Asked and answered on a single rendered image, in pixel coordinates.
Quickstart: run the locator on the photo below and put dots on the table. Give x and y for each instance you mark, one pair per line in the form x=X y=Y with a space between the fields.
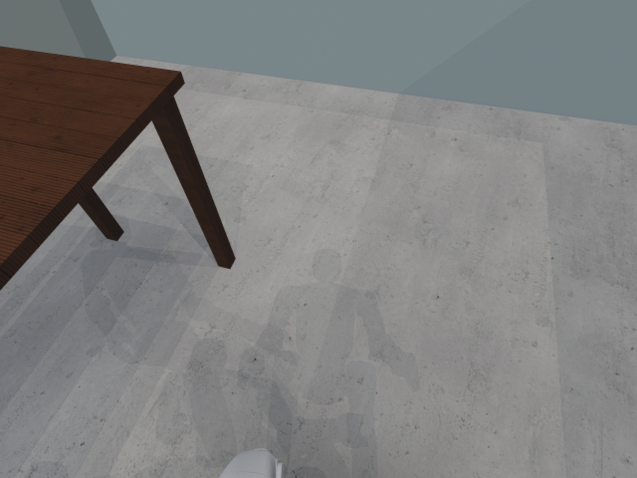
x=64 y=121

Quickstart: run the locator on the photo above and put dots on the robot left thigh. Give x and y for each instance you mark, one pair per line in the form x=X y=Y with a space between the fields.
x=254 y=464

